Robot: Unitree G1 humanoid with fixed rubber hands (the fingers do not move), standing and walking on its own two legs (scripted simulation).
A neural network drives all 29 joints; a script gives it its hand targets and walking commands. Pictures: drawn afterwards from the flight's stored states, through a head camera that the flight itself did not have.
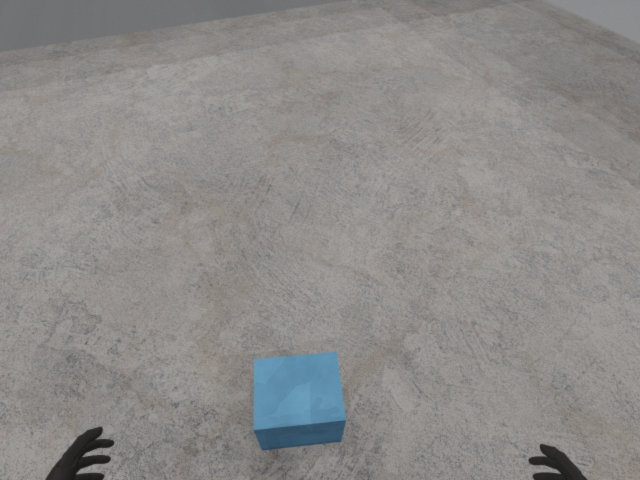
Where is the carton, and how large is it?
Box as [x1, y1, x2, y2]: [253, 352, 345, 449]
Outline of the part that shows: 336,352 254,359 253,429 262,449 340,441 345,422 345,415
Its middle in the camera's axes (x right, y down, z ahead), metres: -0.06 +0.45 +1.10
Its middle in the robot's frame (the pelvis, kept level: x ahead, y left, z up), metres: +0.42 +0.04 -0.66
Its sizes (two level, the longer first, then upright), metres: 0.229 0.181 0.218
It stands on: the floor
